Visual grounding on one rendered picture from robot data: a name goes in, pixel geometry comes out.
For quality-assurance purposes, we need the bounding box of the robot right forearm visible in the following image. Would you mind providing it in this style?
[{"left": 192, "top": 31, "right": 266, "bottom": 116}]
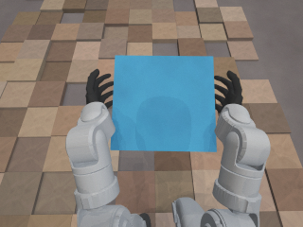
[{"left": 212, "top": 103, "right": 271, "bottom": 227}]

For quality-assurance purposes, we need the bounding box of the robot right hand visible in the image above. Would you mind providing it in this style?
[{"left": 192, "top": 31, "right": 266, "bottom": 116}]
[{"left": 214, "top": 70, "right": 243, "bottom": 114}]

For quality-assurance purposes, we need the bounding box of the left robot thigh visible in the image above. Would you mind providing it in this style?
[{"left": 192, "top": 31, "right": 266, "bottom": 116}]
[{"left": 131, "top": 215, "right": 147, "bottom": 227}]

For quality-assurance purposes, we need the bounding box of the robot thigh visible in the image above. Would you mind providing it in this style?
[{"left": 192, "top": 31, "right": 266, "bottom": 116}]
[
  {"left": 131, "top": 215, "right": 147, "bottom": 227},
  {"left": 171, "top": 197, "right": 205, "bottom": 227}
]

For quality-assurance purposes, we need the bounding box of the carton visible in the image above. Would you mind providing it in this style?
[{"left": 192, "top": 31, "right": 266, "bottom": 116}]
[{"left": 110, "top": 55, "right": 217, "bottom": 152}]

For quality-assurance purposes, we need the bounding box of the right robot thigh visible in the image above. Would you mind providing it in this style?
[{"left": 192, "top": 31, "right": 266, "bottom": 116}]
[{"left": 171, "top": 197, "right": 205, "bottom": 227}]

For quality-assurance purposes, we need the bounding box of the left robot upper arm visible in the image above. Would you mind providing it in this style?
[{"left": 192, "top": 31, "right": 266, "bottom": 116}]
[{"left": 80, "top": 204, "right": 133, "bottom": 227}]

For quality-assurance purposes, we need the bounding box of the robot left forearm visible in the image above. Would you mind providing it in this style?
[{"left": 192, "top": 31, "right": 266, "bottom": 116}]
[{"left": 65, "top": 101, "right": 120, "bottom": 227}]

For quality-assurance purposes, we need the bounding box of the robot left hand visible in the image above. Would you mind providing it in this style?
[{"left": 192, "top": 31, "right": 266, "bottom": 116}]
[{"left": 85, "top": 69, "right": 114, "bottom": 109}]

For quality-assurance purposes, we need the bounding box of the right robot upper arm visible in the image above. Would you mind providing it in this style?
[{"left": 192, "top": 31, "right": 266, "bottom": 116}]
[{"left": 200, "top": 208, "right": 256, "bottom": 227}]

